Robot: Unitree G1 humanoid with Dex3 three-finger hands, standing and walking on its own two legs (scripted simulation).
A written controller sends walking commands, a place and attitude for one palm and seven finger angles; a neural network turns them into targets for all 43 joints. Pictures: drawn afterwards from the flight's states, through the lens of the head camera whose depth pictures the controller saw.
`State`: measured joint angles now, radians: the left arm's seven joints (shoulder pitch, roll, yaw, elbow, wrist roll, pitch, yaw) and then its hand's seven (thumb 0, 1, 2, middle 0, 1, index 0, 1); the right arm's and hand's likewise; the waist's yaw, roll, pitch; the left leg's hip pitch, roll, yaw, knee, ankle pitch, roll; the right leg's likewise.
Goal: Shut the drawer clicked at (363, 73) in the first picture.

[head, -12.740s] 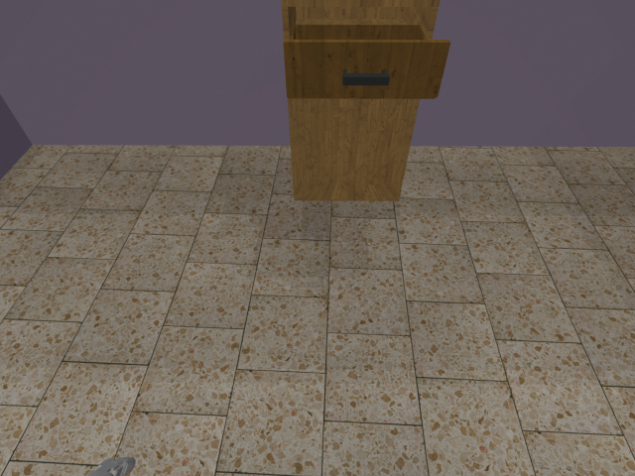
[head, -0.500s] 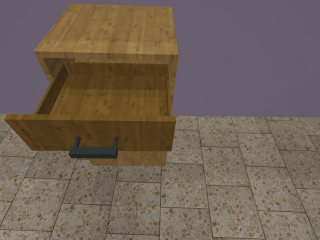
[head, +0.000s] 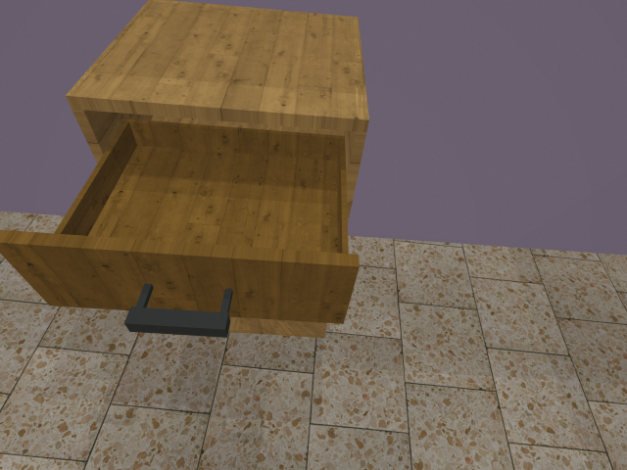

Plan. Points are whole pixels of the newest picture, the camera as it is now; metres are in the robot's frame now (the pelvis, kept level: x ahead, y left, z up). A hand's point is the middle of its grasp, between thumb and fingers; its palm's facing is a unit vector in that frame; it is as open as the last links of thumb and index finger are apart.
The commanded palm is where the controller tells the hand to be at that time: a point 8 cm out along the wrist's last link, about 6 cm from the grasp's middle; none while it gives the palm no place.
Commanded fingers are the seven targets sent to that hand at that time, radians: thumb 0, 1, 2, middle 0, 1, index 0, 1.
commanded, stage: come to a stop and stand still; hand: left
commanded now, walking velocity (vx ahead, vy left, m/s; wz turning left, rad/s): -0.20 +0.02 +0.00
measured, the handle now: (183, 307) +0.31 +0.20 +0.00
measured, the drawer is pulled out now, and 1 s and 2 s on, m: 0.29 0.29 0.29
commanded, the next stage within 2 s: look again from close up in 1.56 s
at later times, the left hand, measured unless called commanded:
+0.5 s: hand out of the picture +0.10 +0.18 -0.16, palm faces +0.06 -0.97 -0.24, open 7.3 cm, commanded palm none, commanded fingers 0.00 0.90 0.90 -0.20 -0.30 -0.20 -0.30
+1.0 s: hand out of the picture -0.01 +0.20 -0.16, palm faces +0.02 -0.97 -0.22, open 7.3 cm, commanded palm none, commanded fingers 0.00 0.90 0.90 -0.20 -0.30 -0.20 -0.30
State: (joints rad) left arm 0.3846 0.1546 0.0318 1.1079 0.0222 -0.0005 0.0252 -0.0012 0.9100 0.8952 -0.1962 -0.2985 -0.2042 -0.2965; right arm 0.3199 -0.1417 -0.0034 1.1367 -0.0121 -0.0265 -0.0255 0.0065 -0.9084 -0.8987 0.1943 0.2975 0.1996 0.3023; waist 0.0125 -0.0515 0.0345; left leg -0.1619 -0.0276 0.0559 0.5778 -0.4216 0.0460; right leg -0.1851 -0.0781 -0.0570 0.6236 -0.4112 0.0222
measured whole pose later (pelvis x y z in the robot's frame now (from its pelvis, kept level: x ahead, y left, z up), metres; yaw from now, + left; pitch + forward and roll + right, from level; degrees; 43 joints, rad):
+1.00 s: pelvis +0.00 +0.00 +0.01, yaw +2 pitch +2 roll +1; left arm 0.28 0.21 0.03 1.05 0.02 0.05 0.01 0.00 0.91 0.90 -0.19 -0.30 -0.20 -0.30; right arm 0.29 -0.15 -0.01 1.08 -0.02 0.00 -0.04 0.01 -0.91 -0.90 0.20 0.30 0.20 0.30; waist -0.03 -0.02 0.05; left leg -0.24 0.02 0.06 0.42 -0.21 -0.01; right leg -0.24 -0.02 -0.02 0.57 -0.36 0.01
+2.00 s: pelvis +0.02 +0.02 +0.01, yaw +2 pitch +0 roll +0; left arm 0.26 0.19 -0.01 1.04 0.01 -0.01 0.05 0.00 0.91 0.90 -0.20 -0.30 -0.20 -0.30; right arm 0.22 -0.17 -0.01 1.05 -0.01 0.00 -0.03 0.01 -0.92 -0.90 0.19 0.30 0.20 0.30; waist 0.00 0.00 0.02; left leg -0.23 0.02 0.05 0.57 -0.33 0.00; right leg -0.15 -0.02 -0.02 0.54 -0.38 0.01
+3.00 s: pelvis -0.01 +0.00 -0.05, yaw +6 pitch +10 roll +0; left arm 0.49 0.25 0.11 -0.09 -0.27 -0.29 -0.31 0.01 0.90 0.90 -0.73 -0.87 -0.73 -0.87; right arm 0.24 -0.20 0.03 0.53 0.06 -0.24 -0.05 0.02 -0.90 -0.90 0.20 0.30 0.20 0.30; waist -0.01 0.03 -0.14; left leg -0.71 0.00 -0.02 1.00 -0.46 -0.01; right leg -0.68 0.04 -0.12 0.99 -0.48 -0.08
